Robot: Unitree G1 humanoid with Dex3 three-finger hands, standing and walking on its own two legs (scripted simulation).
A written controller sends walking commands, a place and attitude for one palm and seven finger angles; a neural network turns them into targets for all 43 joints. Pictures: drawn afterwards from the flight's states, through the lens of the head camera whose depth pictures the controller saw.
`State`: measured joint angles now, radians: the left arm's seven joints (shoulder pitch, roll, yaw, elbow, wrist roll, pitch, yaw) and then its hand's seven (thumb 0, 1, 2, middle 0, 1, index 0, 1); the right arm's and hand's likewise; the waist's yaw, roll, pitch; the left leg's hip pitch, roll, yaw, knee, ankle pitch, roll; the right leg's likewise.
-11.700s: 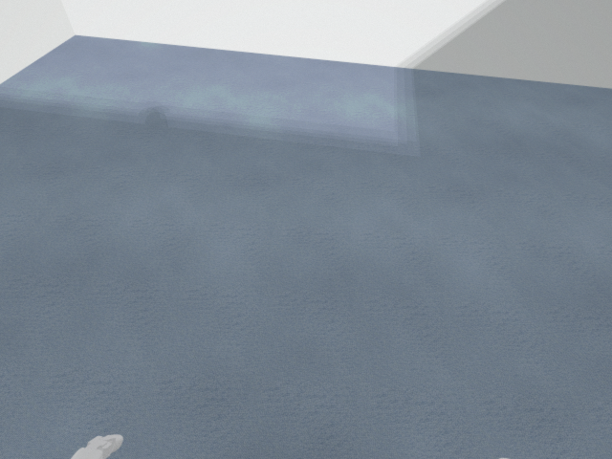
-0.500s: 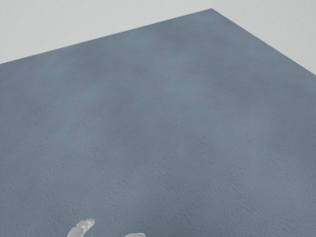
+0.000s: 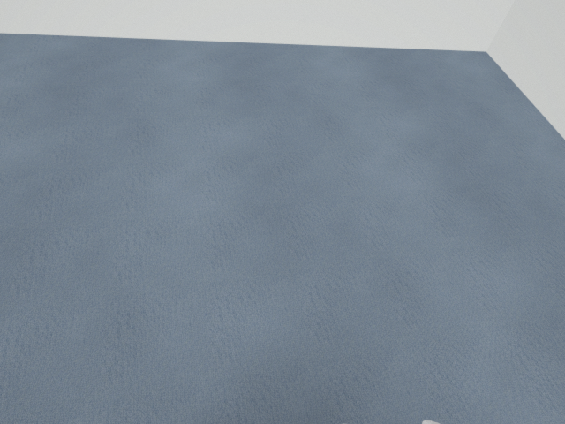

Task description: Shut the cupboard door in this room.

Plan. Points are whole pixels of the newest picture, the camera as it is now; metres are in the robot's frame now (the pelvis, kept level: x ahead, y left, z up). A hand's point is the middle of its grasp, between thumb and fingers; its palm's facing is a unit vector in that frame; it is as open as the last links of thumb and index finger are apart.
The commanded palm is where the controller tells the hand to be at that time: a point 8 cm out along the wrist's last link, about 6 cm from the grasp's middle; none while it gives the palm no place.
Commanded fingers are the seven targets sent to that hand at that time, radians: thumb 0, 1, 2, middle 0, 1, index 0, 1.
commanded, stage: turn or walk to find it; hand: left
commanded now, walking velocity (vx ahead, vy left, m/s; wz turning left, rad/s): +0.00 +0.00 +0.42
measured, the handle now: out of the picture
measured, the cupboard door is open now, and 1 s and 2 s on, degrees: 82 82 82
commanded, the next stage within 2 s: none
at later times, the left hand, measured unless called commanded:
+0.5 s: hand out of the picture +0.05 +0.16 -0.13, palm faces +0.20 -0.94 -0.29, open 7.3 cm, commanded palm none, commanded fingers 0.00 0.90 0.90 -0.20 -0.30 -0.20 -0.30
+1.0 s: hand out of the picture -0.15 +0.17 -0.18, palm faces +0.48 -0.85 -0.24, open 7.3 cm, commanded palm none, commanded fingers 0.00 0.90 0.90 -0.20 -0.30 -0.20 -0.30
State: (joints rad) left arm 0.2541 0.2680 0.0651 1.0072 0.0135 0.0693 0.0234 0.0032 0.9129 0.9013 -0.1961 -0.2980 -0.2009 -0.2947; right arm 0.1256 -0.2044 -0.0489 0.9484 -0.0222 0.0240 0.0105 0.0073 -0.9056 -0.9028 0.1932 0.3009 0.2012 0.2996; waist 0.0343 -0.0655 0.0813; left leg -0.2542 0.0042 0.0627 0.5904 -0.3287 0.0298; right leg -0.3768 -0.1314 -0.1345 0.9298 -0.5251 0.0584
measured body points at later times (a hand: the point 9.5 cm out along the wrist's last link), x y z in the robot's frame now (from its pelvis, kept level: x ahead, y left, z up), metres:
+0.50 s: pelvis -0.02 -0.05 +0.01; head +0.01 -0.09 +0.45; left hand +0.03 +0.21 -0.11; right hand +0.05 -0.29 -0.16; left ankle -0.05 +0.09 -0.67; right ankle +0.00 -0.14 -0.73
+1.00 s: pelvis -0.07 -0.02 +0.00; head -0.05 +0.01 +0.45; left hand -0.17 +0.22 -0.16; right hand +0.14 -0.21 -0.13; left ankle -0.12 +0.07 -0.73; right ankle -0.01 -0.14 -0.70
